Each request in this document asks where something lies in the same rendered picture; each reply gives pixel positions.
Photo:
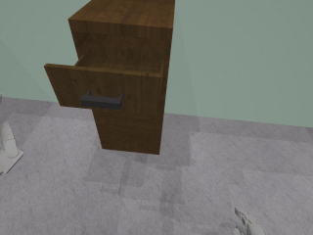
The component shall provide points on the cabinet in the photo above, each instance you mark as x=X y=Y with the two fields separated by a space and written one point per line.
x=132 y=24

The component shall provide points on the robot right hand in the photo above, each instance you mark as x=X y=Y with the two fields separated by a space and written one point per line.
x=249 y=222

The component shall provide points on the robot left hand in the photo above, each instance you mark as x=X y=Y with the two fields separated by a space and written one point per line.
x=11 y=155

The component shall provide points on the drawer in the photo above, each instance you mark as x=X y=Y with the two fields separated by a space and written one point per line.
x=108 y=72

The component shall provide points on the handle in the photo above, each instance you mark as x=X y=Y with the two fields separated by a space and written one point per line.
x=89 y=100

